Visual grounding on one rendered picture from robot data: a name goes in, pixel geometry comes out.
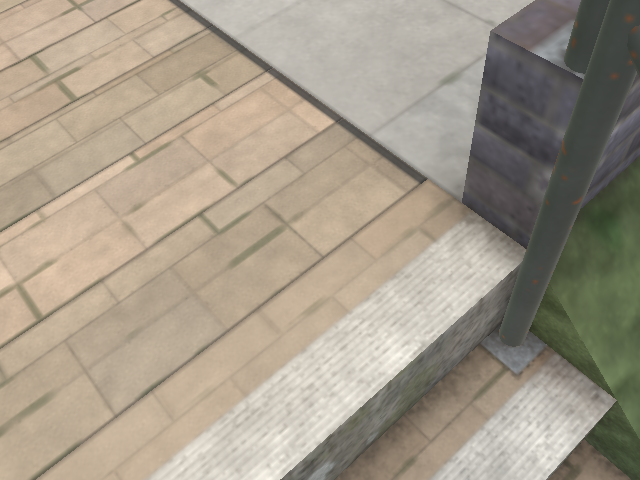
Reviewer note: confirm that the stairs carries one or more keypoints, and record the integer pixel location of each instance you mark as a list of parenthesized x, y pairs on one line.
[(470, 407)]

